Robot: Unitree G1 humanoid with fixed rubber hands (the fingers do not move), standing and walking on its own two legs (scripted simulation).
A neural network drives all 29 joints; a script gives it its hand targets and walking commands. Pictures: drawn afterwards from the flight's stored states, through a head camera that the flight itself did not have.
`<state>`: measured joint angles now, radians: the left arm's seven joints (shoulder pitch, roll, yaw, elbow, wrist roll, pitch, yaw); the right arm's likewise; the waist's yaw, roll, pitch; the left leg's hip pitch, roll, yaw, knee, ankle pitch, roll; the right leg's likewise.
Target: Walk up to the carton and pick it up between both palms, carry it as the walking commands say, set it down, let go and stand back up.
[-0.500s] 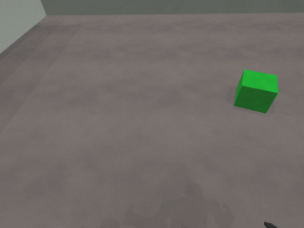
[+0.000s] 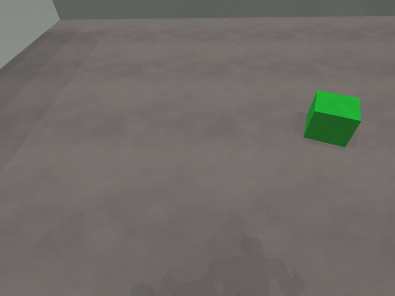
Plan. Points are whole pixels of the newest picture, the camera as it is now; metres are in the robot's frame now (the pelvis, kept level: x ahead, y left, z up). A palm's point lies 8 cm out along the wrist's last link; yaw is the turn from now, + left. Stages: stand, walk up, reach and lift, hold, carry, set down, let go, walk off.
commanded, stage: stand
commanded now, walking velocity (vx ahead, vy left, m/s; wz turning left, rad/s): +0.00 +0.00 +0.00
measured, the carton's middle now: (330, 118) +1.41 -0.97 -0.66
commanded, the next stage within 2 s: walk up in 0.46 s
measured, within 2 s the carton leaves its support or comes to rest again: neither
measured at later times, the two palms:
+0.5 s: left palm out of the picture +0.10 +0.31 -0.10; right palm out of the picture +0.09 -0.31 -0.10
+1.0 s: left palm out of the picture +0.17 +0.16 -0.13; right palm out of the picture +0.02 -0.40 -0.15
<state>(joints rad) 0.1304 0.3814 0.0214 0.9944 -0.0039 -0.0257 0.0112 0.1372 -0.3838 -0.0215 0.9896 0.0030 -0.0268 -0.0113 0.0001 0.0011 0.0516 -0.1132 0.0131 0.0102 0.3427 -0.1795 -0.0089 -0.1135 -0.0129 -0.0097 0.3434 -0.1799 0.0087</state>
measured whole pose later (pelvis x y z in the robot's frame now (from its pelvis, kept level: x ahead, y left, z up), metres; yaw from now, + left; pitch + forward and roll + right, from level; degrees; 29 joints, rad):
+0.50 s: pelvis +0.01 +0.00 +0.00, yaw +0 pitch -3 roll +0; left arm 0.13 0.38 0.03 1.01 0.00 -0.02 0.02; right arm 0.14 -0.38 -0.02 1.01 0.00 -0.03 -0.02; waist 0.00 0.00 0.05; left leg -0.10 0.01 0.01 0.33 -0.18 -0.01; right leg -0.10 -0.02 -0.01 0.33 -0.18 0.01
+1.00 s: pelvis +0.03 -0.10 -0.03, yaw -13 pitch +1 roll +1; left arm 0.18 0.29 0.05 0.90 0.03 0.00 -0.07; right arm 0.25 -0.35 -0.09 0.93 -0.05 0.00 0.01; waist 0.02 0.04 0.03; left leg -0.31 0.19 0.07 0.90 -0.58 -0.02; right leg -0.33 -0.06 -0.10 0.65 -0.33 -0.01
